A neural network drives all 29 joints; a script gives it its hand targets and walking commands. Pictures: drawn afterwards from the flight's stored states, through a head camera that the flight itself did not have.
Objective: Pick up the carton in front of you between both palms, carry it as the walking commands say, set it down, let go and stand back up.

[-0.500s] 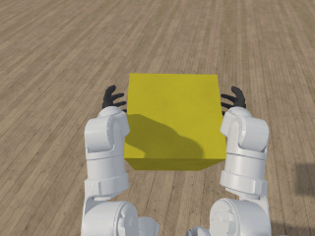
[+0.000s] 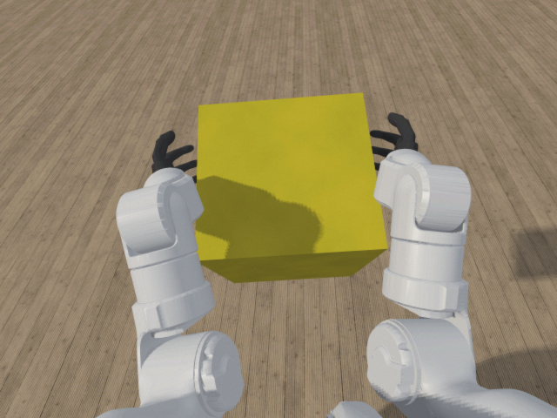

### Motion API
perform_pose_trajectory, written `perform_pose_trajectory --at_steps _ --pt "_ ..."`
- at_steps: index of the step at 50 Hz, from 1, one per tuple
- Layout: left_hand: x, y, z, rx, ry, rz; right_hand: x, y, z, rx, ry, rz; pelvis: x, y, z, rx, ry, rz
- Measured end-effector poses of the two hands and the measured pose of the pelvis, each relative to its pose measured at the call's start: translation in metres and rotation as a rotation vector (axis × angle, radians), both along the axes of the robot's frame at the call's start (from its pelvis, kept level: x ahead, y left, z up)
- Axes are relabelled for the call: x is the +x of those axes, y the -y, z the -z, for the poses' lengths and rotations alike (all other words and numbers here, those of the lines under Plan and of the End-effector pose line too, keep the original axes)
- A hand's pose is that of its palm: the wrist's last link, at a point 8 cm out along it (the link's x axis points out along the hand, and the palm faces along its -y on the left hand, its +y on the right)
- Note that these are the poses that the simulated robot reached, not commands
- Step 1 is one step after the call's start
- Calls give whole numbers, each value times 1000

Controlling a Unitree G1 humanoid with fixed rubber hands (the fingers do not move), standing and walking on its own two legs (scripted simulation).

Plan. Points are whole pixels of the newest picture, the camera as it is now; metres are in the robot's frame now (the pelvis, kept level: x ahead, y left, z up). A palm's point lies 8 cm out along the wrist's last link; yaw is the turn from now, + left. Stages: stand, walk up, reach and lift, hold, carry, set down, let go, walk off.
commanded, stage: carry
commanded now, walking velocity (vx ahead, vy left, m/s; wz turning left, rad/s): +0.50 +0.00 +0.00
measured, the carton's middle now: (287, 204) +0.40 -0.03 +0.08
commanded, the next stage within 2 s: none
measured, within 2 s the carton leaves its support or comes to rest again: neither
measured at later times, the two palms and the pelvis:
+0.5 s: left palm (221, 111) +0.60 +0.07 +0.13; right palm (374, 95) +0.61 -0.21 +0.12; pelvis +0.31 -0.08 +0.01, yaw +2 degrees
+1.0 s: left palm (234, 53) +0.85 +0.05 +0.11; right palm (351, 32) +0.88 -0.24 +0.11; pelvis +0.61 -0.12 +0.02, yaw +3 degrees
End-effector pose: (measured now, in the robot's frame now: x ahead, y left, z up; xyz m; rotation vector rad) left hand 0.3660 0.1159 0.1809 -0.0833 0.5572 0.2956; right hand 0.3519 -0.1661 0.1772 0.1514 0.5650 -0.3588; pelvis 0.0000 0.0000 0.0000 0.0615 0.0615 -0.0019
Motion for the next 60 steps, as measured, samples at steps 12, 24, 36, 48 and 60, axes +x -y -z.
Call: perform_pose_trajectory --at_steps 12,24,36,48,60 --pt "103 42 64 -17 -178 -82 136 41 64 19 -181 -110 144 74 -11 -6 -29 -63" --pt "223 45 57 71 -42 25 245 46 63 -105 -35 -169 290 78 -11 -5 -37 -37" --pt "347 75 59 93 -92 141 340 78 65 -71 -87 -106 441 84 -9 -37 -14 11" --pt "457 73 75 82 -171 12 499 75 70 -114 -157 -259 584 117 -16 -24 -23 -52" --pt "638 53 61 86 12 65 657 56 58 -123 19 -173 749 81 11 -25 11 1"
